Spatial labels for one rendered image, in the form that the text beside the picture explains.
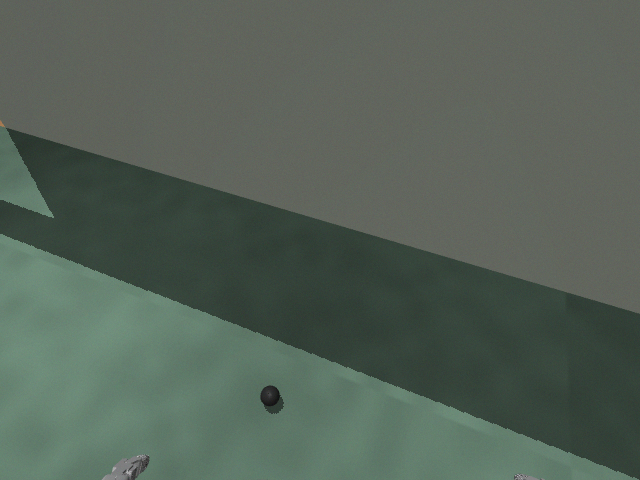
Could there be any ball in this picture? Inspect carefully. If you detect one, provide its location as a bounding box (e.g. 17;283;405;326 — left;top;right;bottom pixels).
260;386;280;406

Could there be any left robot hand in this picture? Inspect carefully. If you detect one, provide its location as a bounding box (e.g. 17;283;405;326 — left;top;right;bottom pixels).
102;454;149;480

